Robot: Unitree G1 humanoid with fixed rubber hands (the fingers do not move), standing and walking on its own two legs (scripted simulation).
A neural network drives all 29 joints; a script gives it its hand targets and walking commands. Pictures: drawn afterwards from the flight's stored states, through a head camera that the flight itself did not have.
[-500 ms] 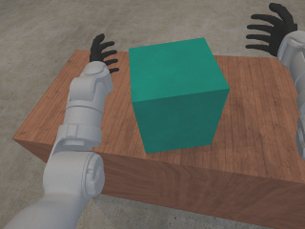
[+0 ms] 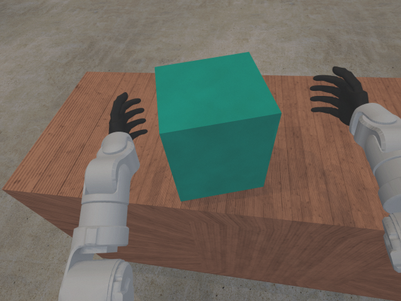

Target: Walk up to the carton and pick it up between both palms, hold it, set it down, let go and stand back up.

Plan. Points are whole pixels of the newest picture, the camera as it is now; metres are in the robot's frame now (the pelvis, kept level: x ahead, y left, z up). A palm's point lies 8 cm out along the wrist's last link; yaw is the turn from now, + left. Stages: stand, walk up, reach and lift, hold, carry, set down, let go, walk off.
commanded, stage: set down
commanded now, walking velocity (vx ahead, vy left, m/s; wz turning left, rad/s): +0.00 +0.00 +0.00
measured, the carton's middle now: (212, 131) +0.50 +0.04 +0.05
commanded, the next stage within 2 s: none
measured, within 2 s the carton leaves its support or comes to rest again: neither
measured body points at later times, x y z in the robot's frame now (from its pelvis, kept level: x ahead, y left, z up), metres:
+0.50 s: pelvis +0.01 +0.00 +0.00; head +0.04 +0.00 +0.45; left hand +0.36 +0.19 +0.10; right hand +0.41 -0.24 +0.09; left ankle +0.04 +0.17 -0.74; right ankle +0.02 -0.09 -0.74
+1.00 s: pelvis +0.01 +0.00 +0.00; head +0.03 +0.00 +0.45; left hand +0.32 +0.17 +0.06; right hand +0.34 -0.26 +0.05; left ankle +0.04 +0.17 -0.74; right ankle +0.02 -0.09 -0.74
